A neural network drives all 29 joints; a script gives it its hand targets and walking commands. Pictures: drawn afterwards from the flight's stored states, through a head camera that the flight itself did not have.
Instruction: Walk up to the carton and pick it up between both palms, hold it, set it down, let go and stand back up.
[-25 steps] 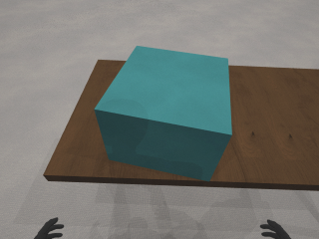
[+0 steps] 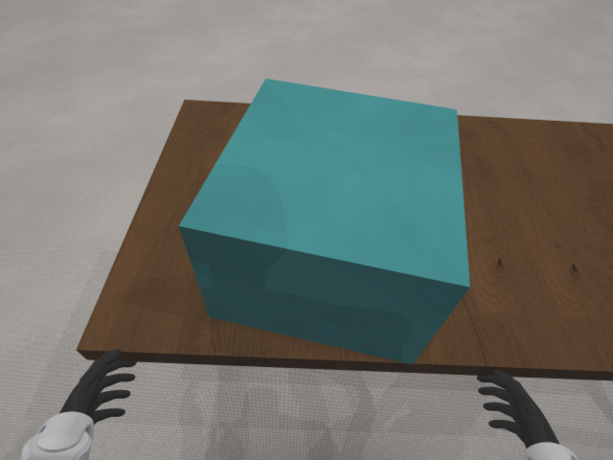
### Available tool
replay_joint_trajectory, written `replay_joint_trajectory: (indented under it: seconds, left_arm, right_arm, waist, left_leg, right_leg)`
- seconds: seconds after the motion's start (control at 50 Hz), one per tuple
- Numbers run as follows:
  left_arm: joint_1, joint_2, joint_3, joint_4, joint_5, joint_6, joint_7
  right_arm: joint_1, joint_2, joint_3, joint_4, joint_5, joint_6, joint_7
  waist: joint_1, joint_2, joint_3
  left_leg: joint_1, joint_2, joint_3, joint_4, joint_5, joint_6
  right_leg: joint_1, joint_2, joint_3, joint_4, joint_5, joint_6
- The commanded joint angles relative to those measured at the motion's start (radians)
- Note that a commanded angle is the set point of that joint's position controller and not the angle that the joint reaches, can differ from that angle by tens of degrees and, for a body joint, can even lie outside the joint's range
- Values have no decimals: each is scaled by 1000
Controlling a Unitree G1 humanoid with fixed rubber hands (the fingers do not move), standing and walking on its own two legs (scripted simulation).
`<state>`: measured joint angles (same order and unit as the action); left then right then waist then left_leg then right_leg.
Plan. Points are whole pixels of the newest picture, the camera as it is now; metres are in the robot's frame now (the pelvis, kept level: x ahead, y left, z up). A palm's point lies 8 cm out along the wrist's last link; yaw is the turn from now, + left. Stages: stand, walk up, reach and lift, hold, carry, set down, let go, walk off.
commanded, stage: reach and lift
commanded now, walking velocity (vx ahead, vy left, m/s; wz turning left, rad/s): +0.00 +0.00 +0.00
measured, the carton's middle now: (334, 212) +0.44 -0.03 +0.07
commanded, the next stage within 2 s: none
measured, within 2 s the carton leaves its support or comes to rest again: neither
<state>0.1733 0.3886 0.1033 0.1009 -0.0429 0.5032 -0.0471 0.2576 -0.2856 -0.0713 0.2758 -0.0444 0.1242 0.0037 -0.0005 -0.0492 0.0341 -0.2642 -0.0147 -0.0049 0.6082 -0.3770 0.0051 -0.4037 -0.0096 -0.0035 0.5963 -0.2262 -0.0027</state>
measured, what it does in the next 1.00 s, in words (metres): stands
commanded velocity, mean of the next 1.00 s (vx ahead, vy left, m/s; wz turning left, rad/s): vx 0.00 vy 0.00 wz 0.00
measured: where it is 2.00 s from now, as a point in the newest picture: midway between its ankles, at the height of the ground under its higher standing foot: outside the picture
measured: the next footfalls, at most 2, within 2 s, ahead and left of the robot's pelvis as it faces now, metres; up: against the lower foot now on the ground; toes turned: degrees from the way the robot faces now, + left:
none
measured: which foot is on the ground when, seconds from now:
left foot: down 0.00-1.00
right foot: down 0.00-1.00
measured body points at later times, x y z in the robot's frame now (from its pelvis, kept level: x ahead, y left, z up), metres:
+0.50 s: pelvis +0.00 +0.00 +0.00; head +0.04 +0.02 +0.45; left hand +0.20 +0.27 +0.00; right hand +0.16 -0.24 +0.02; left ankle -0.04 +0.11 -0.73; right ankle +0.05 -0.12 -0.73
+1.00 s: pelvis -0.01 +0.00 +0.00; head +0.03 +0.02 +0.45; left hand +0.20 +0.26 +0.01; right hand +0.15 -0.23 +0.07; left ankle -0.04 +0.11 -0.73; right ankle +0.05 -0.12 -0.73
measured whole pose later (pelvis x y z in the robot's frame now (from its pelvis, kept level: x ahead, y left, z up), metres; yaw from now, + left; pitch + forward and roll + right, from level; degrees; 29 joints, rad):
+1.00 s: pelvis -0.01 +0.00 +0.00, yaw +0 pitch +2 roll +0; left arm 0.35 0.40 0.11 -0.10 -0.24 0.24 -0.07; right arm 0.62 -0.18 -0.07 -0.42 0.08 0.16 -0.12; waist 0.00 -0.05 0.03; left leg -0.27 -0.01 0.00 0.58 -0.35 0.01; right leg -0.40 0.00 0.00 0.54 -0.18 0.00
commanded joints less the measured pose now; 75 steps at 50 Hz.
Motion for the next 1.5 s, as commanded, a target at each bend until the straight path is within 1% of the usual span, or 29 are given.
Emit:
replay_joint_trajectory:
  seconds: [0.0, 0.04, 0.1, 0.14, 0.22, 0.28, 0.32, 0.36, 0.4, 0.46, 0.54, 0.58, 0.64, 0.74, 0.78, 0.82, 0.86, 0.98, 1.04, 1.06, 1.08, 1.1, 1.12, 1.16, 1.24, 1.3, 1.38, 1.46, 1.48]
  left_arm:
    - [48, 89, 132, -313, -62, -84, -34]
    - [85, 103, 134, -332, -52, -108, -35]
    - [118, 121, 141, -377, -87, -138, -51]
    - [129, 137, 118, -397, -82, -148, -38]
    - [149, 140, 123, -404, -96, -185, -48]
    - [143, 161, 116, -436, -127, -213, -45]
    - [149, 170, 121, -472, -111, -233, -39]
    - [162, 179, 129, -436, -131, -247, -37]
    - [180, 190, 129, -452, -136, -255, -40]
    - [183, 190, 123, -435, -159, -291, -28]
    - [180, 219, 125, -401, -177, -320, -24]
    - [143, 223, 100, -454, -194, -338, -20]
    - [102, 251, 105, -419, -211, -364, -13]
    - [73, 268, 74, -484, -241, -409, -9]
    - [47, 270, 89, -429, -243, -410, -16]
    - [-20, 307, 79, -480, -252, -404, -14]
    - [-25, 306, 86, -499, -246, -394, -12]
    - [-191, 324, 77, -513, -274, -373, 12]
    - [-293, 319, 87, -469, -264, -374, 26]
    - [-289, 329, 89, -468, -267, -377, 22]
    - [-342, 337, 90, -491, -282, -375, 23]
    - [-315, 341, 96, -489, -281, -362, 22]
    - [-252, 341, 98, -551, -330, -390, 33]
    - [-292, 367, 95, -539, -334, -379, 17]
    - [-280, 361, 90, -540, -331, -393, -3]
    - [-276, 377, 113, -539, -340, -386, -17]
    - [-364, 372, 93, -409, -339, -323, -43]
    - [-429, 330, 100, -77, -324, -175, -91]
    - [-463, 329, 107, -10, -311, -144, -97]
  right_arm:
    - [129, -47, -108, -283, 122, -23, -47]
    - [195, -25, -94, -299, 129, -27, -60]
    - [273, -12, -66, -391, 140, -41, -74]
    - [270, 0, -52, -434, 166, -46, -76]
    - [339, 27, -21, -497, 163, -51, -90]
    - [378, 12, -30, -561, 171, -44, -98]
    - [411, 34, -5, -591, 178, -49, -105]
    - [436, 30, -5, -626, 188, -53, -108]
    - [449, 41, 11, -633, 205, -35, -116]
    - [465, 39, 18, -671, 210, -50, -125]
    - [500, 53, 14, -703, 219, -40, -131]
    - [460, 54, 33, -780, 236, -42, -129]
    - [469, 49, 21, -803, 237, -40, -134]
    - [456, 10, 16, -863, 227, -24, -140]
    - [468, 45, 39, -841, 230, -6, -145]
    - [396, 30, 15, -882, 242, 16, -145]
    - [430, 14, 1, -873, 244, 25, -148]
    - [265, -49, -66, -904, 243, 51, -136]
    - [169, -75, -84, -868, 239, 63, -120]
    - [183, -74, -94, -857, 231, 59, -126]
    - [154, -100, -124, -850, 234, 66, -126]
    - [179, -75, -105, -859, 243, 89, -134]
    - [49, 56, -12, -939, 339, 106, -151]
    - [-3, 38, -36, -862, 342, 124, -159]
    - [62, -1, -55, -708, 344, 162, -179]
    - [-23, -19, -53, -695, 352, 180, -189]
    - [-137, -2, -103, -716, 345, 223, -210]
    - [-292, -88, -123, -669, 352, 270, -225]
    - [-347, -79, -100, -690, 372, 276, -224]
  waist:
    - [24, 68, -161]
    - [-1, 75, -130]
    - [18, 85, -164]
    - [0, 143, -153]
    - [5, 133, -169]
    - [-2, 103, -130]
    - [1, 139, -122]
    - [-2, 94, -102]
    - [-6, 126, -85]
    - [14, 97, -95]
    - [-6, 67, -57]
    - [12, 114, -52]
    - [-6, 81, -71]
    - [21, 90, -96]
    - [23, 39, -107]
    - [13, 85, -131]
    - [18, 74, -141]
    - [8, 119, -167]
    - [6, 90, -195]
    - [12, 37, -211]
    - [2, 63, -228]
    - [15, 53, -206]
    - [53, 242, -244]
    - [17, 218, -222]
    - [-32, 253, -233]
    - [-21, 241, -245]
    - [-23, 209, -168]
    - [-21, 101, -40]
    - [3, 97, -27]
  left_leg:
    - [78, 112, -78, -145, 368, 8]
    - [71, 116, -74, -158, 403, 18]
    - [56, 133, -79, -163, 381, 27]
    - [47, 153, -111, -201, 374, 29]
    - [74, 159, -100, -170, 476, 17]
    - [61, 150, -98, -171, 398, 26]
    - [29, 152, -103, -176, 393, 41]
    - [20, 138, -94, -160, 341, 57]
    - [23, 132, -88, -174, 314, 58]
    - [17, 132, -96, -169, 265, 72]
    - [-7, 109, -82, -181, 133, 85]
    - [-41, 107, -88, -200, 73, 83]
    - [-99, 90, -78, -205, -63, 107]
    - [-87, 97, -73, -164, 44, 104]
    - [-94, 82, -60, -127, 49, 102]
    - [-99, 64, -27, -94, 102, 103]
    - [-99, 51, -32, -78, 52, 98]
    - [-159, 62, -59, -134, -21, 102]
    - [-151, 38, -44, -127, -32, 99]
    - [-144, 37, -46, -99, -57, 102]
    - [-150, 25, -51, -111, -69, 102]
    - [-140, 13, -24, -79, -38, 95]
    - [-179, 83, -24, -297, -3, 1]
    - [-262, 84, 18, -347, 106, 3]
    - [-149, 60, 16, -285, 212, -28]
    - [-92, 59, 18, -261, 312, -47]
    - [-128, 68, 10, -310, 155, -23]
    - [-216, 64, 4, -354, -35, 18]
    - [-232, 56, 5, -361, -46, 26]
  right_leg:
    - [148, -157, 227, -195, 279, 21]
    - [138, -133, 209, -210, 296, 26]
    - [198, -129, 199, -190, 295, 20]
    - [192, -104, 172, -179, 242, 11]
    - [240, -92, 165, -169, 318, 7]
    - [227, -75, 159, -170, 248, 13]
    - [240, -61, 132, -182, 237, 0]
    - [237, -60, 138, -188, 245, -1]
    - [229, -63, 134, -199, 207, -17]
    - [201, -43, 120, -215, 168, -21]
    - [174, -33, 114, -234, 74, -50]
    - [153, -16, 100, -222, 48, -45]
    - [162, 13, 78, -234, -22, -68]
    - [140, 7, 75, -214, 41, -68]
    - [140, -14, 131, -247, 26, -80]
    - [147, -24, 145, -234, 55, -96]
    - [127, -42, 182, -249, -2, -96]
    - [119, -5, 127, -197, -71, -89]
    - [132, 3, 114, -194, -73, -69]
    - [135, -26, 145, -222, -58, -71]
    - [137, -33, 138, -215, -83, -66]
    - [137, -50, 159, -217, -57, -62]
    - [533, -17, 131, -124, 48, -8]
    - [672, 14, 53, -107, 251, 6]
    - [578, 12, 52, -114, 250, -8]
    - [561, 13, 53, -131, 274, -22]
    - [599, 10, 52, -147, 185, -32]
    - [595, 8, 57, -182, 84, -33]
    - [604, 0, 57, -189, 53, -35]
